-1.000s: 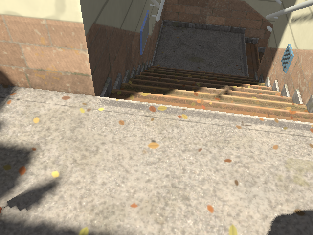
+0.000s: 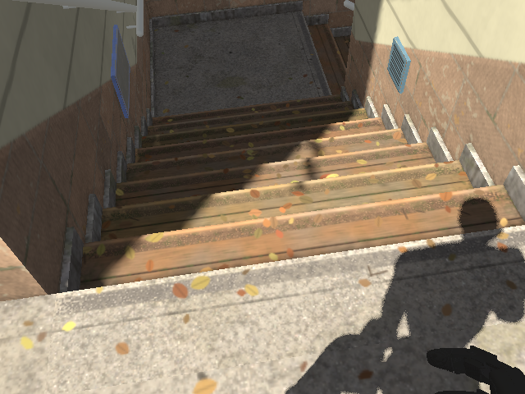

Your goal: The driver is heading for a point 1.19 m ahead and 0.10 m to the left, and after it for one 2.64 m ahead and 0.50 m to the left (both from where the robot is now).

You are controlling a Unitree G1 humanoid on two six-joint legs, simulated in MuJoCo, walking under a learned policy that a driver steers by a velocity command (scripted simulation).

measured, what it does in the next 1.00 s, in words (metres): walks ahead: left foot, then right foot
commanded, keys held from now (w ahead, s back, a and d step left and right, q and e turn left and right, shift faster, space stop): w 0.74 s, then w+q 0.26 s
